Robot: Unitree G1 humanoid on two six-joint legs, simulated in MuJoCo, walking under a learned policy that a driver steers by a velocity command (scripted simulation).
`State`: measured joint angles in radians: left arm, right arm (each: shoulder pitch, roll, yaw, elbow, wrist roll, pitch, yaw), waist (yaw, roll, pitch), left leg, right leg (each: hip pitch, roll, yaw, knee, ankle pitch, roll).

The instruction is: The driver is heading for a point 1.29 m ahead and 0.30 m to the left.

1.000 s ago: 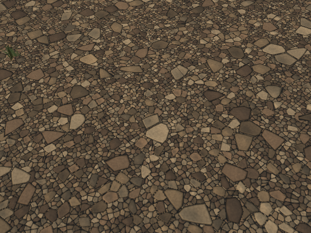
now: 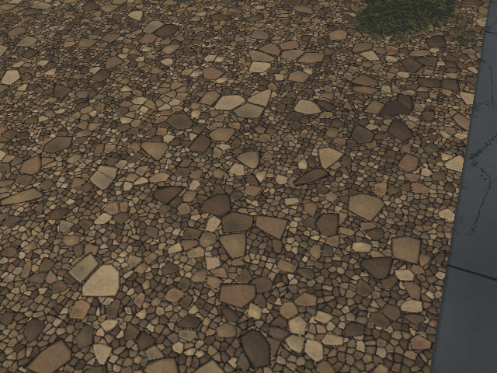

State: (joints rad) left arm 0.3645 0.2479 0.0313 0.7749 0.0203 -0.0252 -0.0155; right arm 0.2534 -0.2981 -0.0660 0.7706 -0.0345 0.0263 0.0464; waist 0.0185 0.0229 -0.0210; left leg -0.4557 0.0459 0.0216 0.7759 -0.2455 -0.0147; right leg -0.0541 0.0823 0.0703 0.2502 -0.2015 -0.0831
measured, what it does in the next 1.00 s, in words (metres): walks ahead: left foot, then right foot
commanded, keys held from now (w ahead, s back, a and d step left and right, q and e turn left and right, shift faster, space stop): w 0.86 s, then no key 0.14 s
